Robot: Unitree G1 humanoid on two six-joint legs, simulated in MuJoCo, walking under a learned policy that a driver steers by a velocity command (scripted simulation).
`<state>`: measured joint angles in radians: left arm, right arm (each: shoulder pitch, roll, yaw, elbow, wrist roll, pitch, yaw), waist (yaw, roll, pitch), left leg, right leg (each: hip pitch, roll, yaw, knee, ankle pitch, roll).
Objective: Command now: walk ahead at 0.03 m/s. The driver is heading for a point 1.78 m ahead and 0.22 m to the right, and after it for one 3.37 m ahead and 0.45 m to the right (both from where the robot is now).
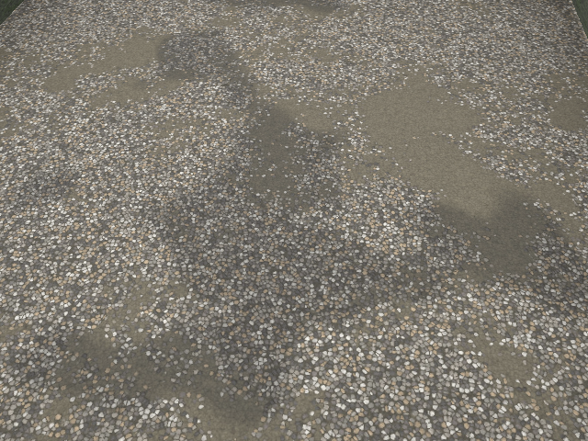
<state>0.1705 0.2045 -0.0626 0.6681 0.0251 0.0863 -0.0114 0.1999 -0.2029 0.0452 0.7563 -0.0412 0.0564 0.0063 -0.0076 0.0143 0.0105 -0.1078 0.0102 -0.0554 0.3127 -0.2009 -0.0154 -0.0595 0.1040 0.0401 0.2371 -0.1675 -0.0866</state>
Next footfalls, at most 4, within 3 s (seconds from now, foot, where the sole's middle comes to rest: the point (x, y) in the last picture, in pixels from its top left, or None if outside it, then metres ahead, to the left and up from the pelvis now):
none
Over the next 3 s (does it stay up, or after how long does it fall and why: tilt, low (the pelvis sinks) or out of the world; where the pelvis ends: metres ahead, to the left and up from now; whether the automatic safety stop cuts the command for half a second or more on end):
stays up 0.00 0.06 -0.03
